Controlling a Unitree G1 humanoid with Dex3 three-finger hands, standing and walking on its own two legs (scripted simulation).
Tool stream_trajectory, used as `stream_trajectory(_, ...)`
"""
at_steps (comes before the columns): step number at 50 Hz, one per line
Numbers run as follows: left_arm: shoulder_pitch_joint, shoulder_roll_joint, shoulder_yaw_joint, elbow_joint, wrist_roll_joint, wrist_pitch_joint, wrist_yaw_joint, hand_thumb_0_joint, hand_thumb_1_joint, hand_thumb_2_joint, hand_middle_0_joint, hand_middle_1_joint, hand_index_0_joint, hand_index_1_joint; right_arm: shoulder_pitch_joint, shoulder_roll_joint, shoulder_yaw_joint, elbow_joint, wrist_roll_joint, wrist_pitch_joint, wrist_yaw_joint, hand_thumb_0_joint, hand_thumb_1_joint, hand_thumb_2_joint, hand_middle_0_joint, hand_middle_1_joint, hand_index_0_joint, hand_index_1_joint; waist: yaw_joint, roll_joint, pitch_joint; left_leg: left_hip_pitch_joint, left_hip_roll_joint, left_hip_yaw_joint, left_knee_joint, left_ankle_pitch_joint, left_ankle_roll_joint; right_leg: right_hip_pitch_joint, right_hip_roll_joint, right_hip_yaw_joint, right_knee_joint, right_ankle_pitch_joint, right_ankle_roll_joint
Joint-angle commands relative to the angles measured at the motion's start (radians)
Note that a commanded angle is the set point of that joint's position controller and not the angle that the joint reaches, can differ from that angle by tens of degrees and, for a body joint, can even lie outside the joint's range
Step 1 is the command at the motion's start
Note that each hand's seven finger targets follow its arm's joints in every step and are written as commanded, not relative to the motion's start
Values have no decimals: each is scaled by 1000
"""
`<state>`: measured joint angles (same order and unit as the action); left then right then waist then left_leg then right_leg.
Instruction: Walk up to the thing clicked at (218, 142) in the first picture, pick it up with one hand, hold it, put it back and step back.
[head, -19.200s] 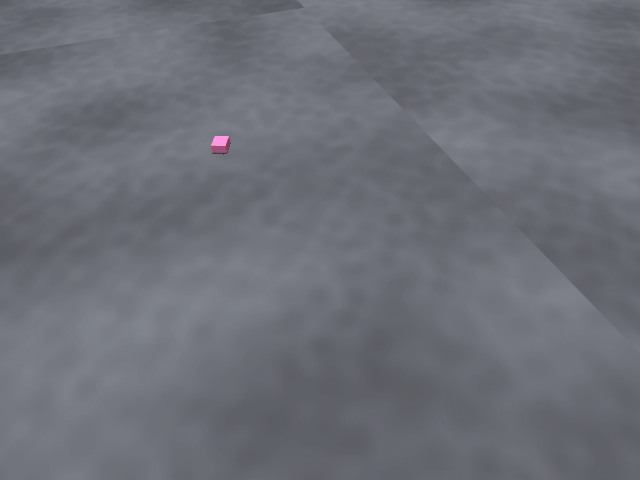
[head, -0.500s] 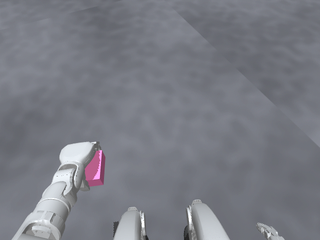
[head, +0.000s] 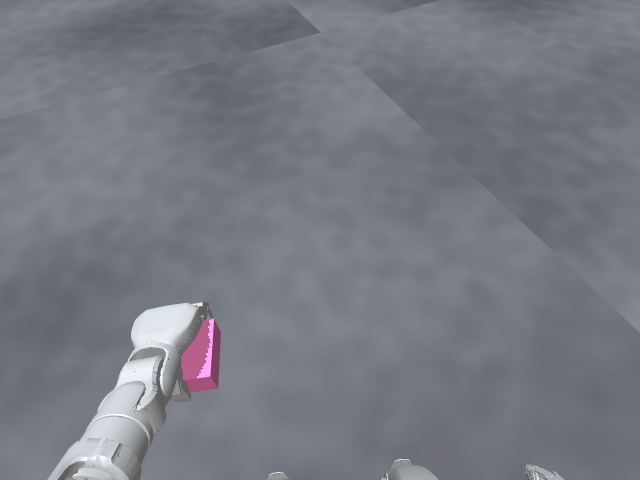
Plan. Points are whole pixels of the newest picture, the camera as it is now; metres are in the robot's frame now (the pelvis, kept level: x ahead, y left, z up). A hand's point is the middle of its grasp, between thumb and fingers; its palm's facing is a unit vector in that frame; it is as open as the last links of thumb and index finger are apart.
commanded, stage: lift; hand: left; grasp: from above
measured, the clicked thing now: (189, 356) +0.33 +0.21 -0.11
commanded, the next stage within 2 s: hold in 0.06 s
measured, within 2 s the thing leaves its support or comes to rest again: neither
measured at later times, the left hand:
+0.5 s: hand (170, 340) +0.32 +0.22 -0.04, palm faces -0.46 -0.04 -0.89, open 11.7 cm
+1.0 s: hand (171, 354) +0.30 +0.20 -0.02, palm faces -0.47 -0.04 -0.88, open 11.7 cm
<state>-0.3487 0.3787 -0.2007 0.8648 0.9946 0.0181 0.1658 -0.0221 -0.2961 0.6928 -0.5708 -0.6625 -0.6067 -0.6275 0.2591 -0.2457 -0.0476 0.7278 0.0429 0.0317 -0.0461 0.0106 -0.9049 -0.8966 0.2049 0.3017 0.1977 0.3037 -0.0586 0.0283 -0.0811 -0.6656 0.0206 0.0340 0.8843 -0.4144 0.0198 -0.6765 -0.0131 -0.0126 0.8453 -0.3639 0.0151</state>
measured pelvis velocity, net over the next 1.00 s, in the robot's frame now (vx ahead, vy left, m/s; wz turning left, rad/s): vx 0.00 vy -0.01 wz -0.01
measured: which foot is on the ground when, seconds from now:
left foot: down 0.00-1.00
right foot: down 0.00-1.00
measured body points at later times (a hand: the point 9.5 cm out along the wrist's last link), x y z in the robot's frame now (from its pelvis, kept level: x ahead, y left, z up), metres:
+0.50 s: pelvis +0.02 +0.00 +0.03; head +0.05 -0.01 +0.48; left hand +0.34 +0.22 +0.01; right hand +0.12 -0.27 -0.10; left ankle +0.01 +0.10 -0.69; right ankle +0.03 -0.13 -0.69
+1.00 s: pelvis +0.00 -0.01 +0.04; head +0.02 -0.03 +0.49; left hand +0.32 +0.20 +0.04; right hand +0.13 -0.27 -0.08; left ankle +0.01 +0.10 -0.69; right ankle +0.03 -0.13 -0.69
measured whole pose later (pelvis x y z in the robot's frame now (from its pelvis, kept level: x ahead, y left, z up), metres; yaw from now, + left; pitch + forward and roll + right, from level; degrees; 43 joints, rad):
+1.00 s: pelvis +0.00 -0.01 +0.04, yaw -1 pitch +2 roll +0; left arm -0.25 0.39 -0.23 0.71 0.99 -0.03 0.02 -0.02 -0.27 0.68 -0.55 -0.67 -0.58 -0.64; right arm 0.22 -0.26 -0.04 0.68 0.06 0.08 -0.06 0.01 -0.90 -0.89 0.20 0.30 0.20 0.30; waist -0.01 0.05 -0.02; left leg -0.31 0.01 0.05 0.55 -0.28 0.01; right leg -0.35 -0.01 0.00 0.56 -0.25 0.01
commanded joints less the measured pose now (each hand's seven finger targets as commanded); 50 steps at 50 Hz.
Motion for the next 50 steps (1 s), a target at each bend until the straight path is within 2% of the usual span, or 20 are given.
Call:
stream_trajectory(1, -290, 195, 66, -197, 6, -9, 24, 0, 604, 1101, -1046, -786, -1000, -836, 25, -154, -54, -101, 3, -23, -10, 0, -902, -900, 200, 300, 200, 300, 0, -3, -311, 244, -30, -31, -166, 309, -9, 192, 42, 4, -161, 252, -29)
stream_trajectory(2, -265, 198, 70, -190, 9, -9, 21, 0, 614, 1091, -1049, -787, -1007, -833, 29, -156, -53, -100, 3, -21, -9, 0, -902, -899, 200, 300, 200, 300, 2, 1, -311, 257, -30, -28, -174, 320, -11, 202, 41, 4, -164, 258, -31)
stream_trajectory(8, -314, 201, 65, -241, 17, -23, 15, 0, 635, 1106, -1062, -797, -1024, -839, 16, -158, -54, -105, 3, -16, -9, 0, -903, -900, 200, 300, 200, 300, 5, 30, -307, 332, -25, -29, -218, 379, -18, 231, 44, -3, -198, 293, -34)
stream_trajectory(9, -300, 216, 76, -234, 21, -23, 17, 0, 628, 1069, -1035, -774, -1002, -810, 13, -160, -56, -107, 4, -14, -10, 0, -899, -896, 200, 300, 200, 300, 11, 27, -295, 325, -31, -25, -224, 367, -16, 251, 43, 1, -210, 289, -32)
stream_trajectory(13, -315, 214, 67, -220, 32, -22, -1, 0, 581, 1026, -986, -765, -959, -794, 5, -162, -59, -109, 6, -9, -8, 0, -899, -896, 200, 300, 200, 300, 7, 20, -275, 347, -29, -22, -249, 380, -16, 268, 46, 2, -234, 301, -32)
stream_trajectory(15, -309, 199, 53, -221, 24, -21, -13, 0, 568, 1025, -987, -746, -954, -781, 2, -161, -57, -114, 7, -8, -5, 0, -899, -897, 200, 300, 200, 300, 10, 12, -265, 354, -28, -23, -263, 383, -16, 281, 46, 0, -240, 302, -33)
stream_trajectory(17, -282, 210, 70, -221, 14, -20, -23, 0, 564, 1036, -981, -761, -949, -795, 0, -163, -60, -121, 9, -6, -4, 0, -899, -897, 200, 300, 200, 300, 24, 11, -272, 362, -31, -18, -274, 389, -15, 309, 46, 3, -252, 309, -33)
stream_trajectory(19, -282, 177, 42, -244, 5, -20, -41, 0, 562, 1029, -978, -762, -949, -794, -5, -160, -57, -129, 9, -4, -3, 0, -900, -897, 200, 300, 200, 300, 13, 8, -268, 379, -26, -23, -281, 418, -17, 308, 50, 0, -252, 327, -33)
stream_trajectory(21, -269, 219, 69, -254, 9, -23, -53, 0, 566, 1000, -974, -751, -950, -777, -12, -164, -58, -136, 12, -1, -6, 0, -900, -897, 200, 300, 200, 300, 25, 3, -255, 378, -29, -18, -294, 401, -14, 334, 49, 2, -270, 317, -32)
stream_trajectory(23, -269, 209, 58, -264, 7, -25, -63, 0, 552, 999, -968, -742, -941, -771, -26, -158, -53, -144, 12, 1, -7, 0, -900, -898, 200, 300, 200, 300, 29, 2, -243, 382, -30, -17, -307, 396, -13, 341, 46, 4, -279, 319, -32)
stream_trajectory(28, -266, 218, 68, -287, 13, -32, -73, 0, 550, 1032, -985, -744, -948, -783, -31, -160, -53, -152, 13, 4, -9, 0, -902, -899, 200, 300, 200, 300, 33, 5, -248, 419, -25, -17, -325, 425, -15, 355, 50, 5, -290, 334, -35)
stream_trajectory(29, -282, 226, 71, -322, 6, -33, -71, 0, 556, 1024, -973, -760, -945, -790, -34, -160, -50, -154, 13, 5, -10, 0, -902, -898, 200, 300, 200, 300, 38, 11, -255, 419, -26, -16, -331, 421, -14, 371, 49, 5, -298, 333, -33)
stream_trajectory(35, -268, 217, 66, -301, 7, -33, -85, 0, 524, 997, -954, -745, -925, -776, -46, -159, -47, -159, 14, 9, -10, 0, -903, -900, 200, 300, 200, 300, 33, -8, -212, 420, -26, -12, -361, 390, -10, 383, 47, 10, -324, 313, -33)
stream_trajectory(38, -260, 217, 64, -315, 3, -36, -94, 0, 535, 974, -941, -758, -926, -774, -68, -156, -43, -166, 16, 11, -11, 0, -902, -900, 200, 300, 200, 300, 44, -7, -204, 435, -30, -8, -378, 361, -7, 392, 43, 12, -343, 289, -32)
stream_trajectory(40, -259, 208, 58, -323, 0, -39, -102, 0, 519, 969, -932, -756, -915, -774, -72, -153, -40, -168, 14, 10, -13, 0, -902, -900, 200, 300, 200, 300, 35, -16, -198, 427, -31, -8, -383, 342, -4, 395, 42, 14, -350, 276, -30)
stream_trajectory(41, -261, 218, 64, -342, -3, -42, -104, 0, 521, 978, -934, -754, -916, -774, -81, -150, -39, -169, 15, 10, -14, 0, -902, -899, 200, 300, 200, 300, 46, 1, -199, 435, -32, -6, -389, 337, -5, 400, 41, 14, -355, 270, -30)
stream_trajectory(43, -227, 221, 72, -319, 0, -42, -107, 0, 518, 961, -938, -742, -919, -763, -91, -151, -39, -172, 15, 10, -16, 0, -903, -901, 200, 300, 200, 300, 46, -23, -187, 435, -35, -4, -394, 325, -2, 408, 37, 18, -366, 262, -28)
stream_trajectory(46, -261, 231, 73, -362, 3, -47, -109, 0, 527, 980, -939, -765, -923, -783, -96, -149, -36, -170, 14, 11, -20, 0, -902, -900, 200, 300, 200, 300, 39, -13, -209, 454, -37, 1, -393, 336, 1, 415, 34, 23, -372, 279, -24)
stream_trajectory(48, -246, 231, 76, -362, 3, -48, -106, 0, 533, 977, -947, -755, -928, -776, -104, -146, -34, -168, 14, 11, -21, 0, -903, -901, 200, 300, 200, 300, 49, -16, -205, 457, -37, 1, -400, 341, 0, 424, 34, 21, -375, 282, -25)
stream_trajectory(50, -236, 227, 76, -346, -2, -48, -105, 0, 551, 983, -950, -770, -938, -785, -114, -148, -32, -174, 17, 12, -21, 0, -902, -900, 200, 300, 200, 300, 48, -32, -170, 446, -35, -1, -412, 307, 1, 417, 36, 18, -386, 245, -25)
